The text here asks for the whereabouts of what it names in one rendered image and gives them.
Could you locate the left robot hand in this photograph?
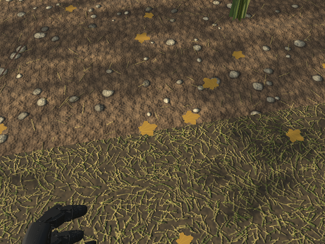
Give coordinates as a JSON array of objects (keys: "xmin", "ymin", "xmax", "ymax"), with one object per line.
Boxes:
[{"xmin": 22, "ymin": 204, "xmax": 96, "ymax": 244}]

